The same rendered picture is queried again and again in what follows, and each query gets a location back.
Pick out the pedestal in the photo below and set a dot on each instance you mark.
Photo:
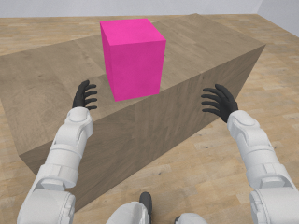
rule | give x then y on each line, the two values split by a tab
38	87

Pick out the robot left upper arm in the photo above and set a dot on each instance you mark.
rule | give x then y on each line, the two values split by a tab
46	206

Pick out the robot left hand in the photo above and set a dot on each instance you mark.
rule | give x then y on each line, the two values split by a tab
79	100

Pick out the robot right upper arm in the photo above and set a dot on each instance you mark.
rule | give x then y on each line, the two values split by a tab
274	206

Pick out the robot right forearm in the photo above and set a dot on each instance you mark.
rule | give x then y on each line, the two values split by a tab
263	168

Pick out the robot right hand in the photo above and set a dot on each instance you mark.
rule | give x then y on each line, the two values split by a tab
225	105

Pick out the carton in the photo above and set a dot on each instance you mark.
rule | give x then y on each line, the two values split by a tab
134	57

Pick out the robot left forearm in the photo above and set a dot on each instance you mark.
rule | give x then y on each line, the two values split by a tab
60	170

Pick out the robot left thigh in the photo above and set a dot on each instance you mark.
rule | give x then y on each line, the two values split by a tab
129	213

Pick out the robot thigh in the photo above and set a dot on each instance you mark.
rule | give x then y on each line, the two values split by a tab
190	218
129	213

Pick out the robot right thigh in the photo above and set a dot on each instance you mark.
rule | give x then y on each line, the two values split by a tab
190	218

